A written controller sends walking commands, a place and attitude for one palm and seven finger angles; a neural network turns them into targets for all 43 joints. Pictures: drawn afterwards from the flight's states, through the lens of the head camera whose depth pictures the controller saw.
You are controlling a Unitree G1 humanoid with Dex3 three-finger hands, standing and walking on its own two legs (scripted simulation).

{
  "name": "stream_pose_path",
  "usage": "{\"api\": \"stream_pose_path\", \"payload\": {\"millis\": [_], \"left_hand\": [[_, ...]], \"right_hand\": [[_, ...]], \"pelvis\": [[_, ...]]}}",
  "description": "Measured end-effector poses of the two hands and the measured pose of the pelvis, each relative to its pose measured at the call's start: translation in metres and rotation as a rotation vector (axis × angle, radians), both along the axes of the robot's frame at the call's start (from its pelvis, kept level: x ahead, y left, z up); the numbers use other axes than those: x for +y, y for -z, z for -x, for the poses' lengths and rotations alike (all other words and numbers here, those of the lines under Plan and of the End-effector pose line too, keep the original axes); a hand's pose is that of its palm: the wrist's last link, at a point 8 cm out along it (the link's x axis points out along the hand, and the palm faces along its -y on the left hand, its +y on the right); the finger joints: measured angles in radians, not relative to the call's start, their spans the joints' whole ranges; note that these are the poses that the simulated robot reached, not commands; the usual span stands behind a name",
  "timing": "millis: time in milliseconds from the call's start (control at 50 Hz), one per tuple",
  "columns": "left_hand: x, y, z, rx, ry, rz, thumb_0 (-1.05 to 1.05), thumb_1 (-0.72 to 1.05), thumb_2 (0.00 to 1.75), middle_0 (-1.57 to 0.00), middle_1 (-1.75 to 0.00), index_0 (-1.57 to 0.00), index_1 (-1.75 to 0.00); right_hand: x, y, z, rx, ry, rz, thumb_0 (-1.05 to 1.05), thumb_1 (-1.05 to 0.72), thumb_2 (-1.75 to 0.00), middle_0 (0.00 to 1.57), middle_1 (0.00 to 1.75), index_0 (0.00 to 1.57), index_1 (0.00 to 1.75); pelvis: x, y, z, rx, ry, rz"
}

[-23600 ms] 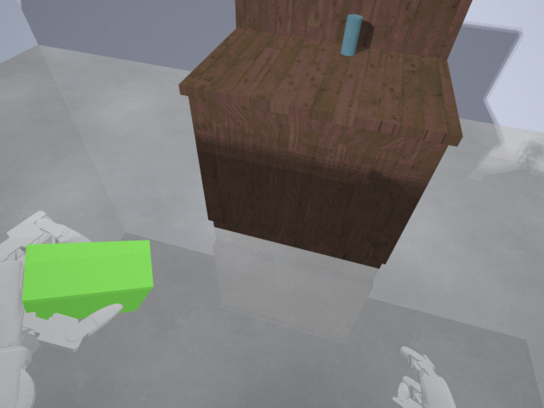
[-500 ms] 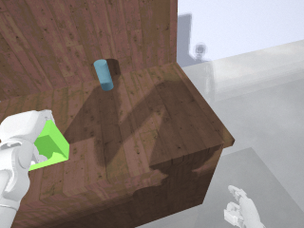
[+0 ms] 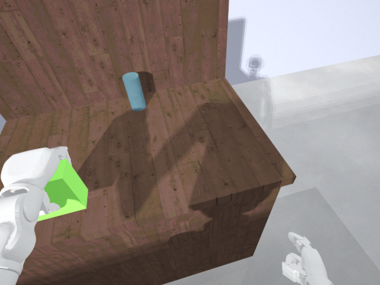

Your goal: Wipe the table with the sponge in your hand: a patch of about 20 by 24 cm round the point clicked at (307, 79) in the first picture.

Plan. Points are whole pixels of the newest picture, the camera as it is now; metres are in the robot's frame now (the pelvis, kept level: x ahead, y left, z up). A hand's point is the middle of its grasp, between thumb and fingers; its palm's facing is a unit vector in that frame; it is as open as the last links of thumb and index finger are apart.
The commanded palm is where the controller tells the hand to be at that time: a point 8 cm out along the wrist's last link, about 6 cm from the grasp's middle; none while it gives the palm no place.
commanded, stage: lower the sponge onto the table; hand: left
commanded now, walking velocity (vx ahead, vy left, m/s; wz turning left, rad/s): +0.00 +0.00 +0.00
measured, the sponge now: (54, 195) +0.24 +0.34 +0.06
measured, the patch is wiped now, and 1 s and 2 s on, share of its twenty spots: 0.00 0.05 0.20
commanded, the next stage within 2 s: wipe forward along the first lane in 1.16 s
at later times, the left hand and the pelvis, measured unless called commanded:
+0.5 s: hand (51, 189) +0.25 +0.35 +0.08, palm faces -0.06 -0.05 -1.00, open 9.7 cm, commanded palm +0.23 +0.34 +0.14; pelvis +0.00 +0.00 +0.00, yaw +0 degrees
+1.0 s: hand (59, 192) +0.25 +0.34 +0.06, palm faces -0.07 -0.04 -1.00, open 9.7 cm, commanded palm +0.24 +0.34 +0.12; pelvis +0.00 +0.00 +0.00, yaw +0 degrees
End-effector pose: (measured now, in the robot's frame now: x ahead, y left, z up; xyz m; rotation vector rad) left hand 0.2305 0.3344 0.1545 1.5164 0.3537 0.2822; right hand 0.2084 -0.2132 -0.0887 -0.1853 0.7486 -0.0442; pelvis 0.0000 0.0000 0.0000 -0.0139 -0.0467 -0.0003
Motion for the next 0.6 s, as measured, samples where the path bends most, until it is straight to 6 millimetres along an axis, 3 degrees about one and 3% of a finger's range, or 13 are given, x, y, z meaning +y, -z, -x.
{"api": "stream_pose_path", "payload": {"millis": [360, 600], "left_hand": [[0.005, 0.013, -0.001, 0.006, 0.009, -0.002, 0.01, -0.46, 1.03, -0.78, -1.36, -0.77, -1.37], [0.004, 0.029, -0.004, 0.024, 0.005, 0.009, 0.01, -0.46, 1.03, -0.78, -1.36, -0.77, -1.37]], "right_hand": [[-0.013, 0.007, 0.022, 0.042, 0.053, 0.019, 0.01, -0.91, -0.89, 0.2, 0.3, 0.2, 0.29], [-0.007, 0.009, 0.024, 0.048, 0.056, 0.016, 0.01, -0.91, -0.89, 0.2, 0.3, 0.2, 0.29]], "pelvis": [[0.003, 0.002, 0.002, 0.014, 0.012, 0.003], [0.005, 0.002, 0.004, 0.024, 0.007, 0.003]]}}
